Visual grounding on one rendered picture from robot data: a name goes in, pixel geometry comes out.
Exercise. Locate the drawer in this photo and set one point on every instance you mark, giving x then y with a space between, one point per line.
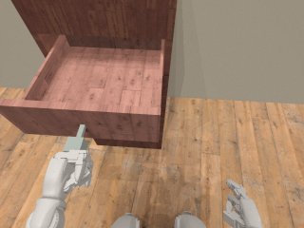
112 85

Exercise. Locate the robot thigh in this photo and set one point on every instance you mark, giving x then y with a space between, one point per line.
188 221
126 222

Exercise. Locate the left robot forearm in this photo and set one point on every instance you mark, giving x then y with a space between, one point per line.
49 213

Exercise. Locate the robot left hand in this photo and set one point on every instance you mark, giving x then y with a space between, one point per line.
75 164

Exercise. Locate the robot right hand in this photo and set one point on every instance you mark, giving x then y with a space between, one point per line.
246 214

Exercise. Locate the cabinet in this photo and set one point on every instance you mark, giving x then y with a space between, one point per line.
46 20

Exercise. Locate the handle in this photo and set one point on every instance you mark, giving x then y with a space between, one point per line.
78 142

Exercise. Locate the robot right thigh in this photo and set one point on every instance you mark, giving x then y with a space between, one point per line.
188 221

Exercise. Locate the robot left thigh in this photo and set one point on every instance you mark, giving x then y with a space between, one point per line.
126 222

